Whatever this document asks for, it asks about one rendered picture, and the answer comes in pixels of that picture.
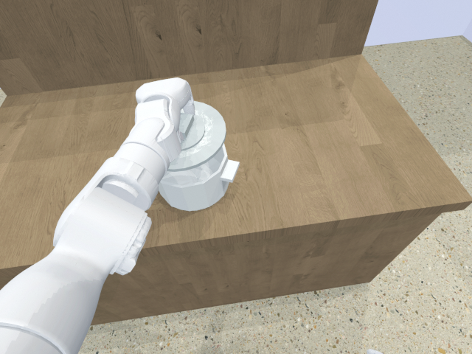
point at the left robot upper arm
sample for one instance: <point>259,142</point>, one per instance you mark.
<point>48,308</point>

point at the knob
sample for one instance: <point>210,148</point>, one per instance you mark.
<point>186,121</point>

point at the table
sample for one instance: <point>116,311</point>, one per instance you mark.
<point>335,179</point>

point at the pot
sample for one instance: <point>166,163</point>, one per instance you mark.
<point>200,187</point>

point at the lid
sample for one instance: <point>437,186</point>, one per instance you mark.
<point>204,140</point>

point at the left robot hand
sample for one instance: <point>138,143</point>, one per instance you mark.
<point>176,87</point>

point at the robot left forearm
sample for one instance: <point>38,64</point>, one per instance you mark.
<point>134,173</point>

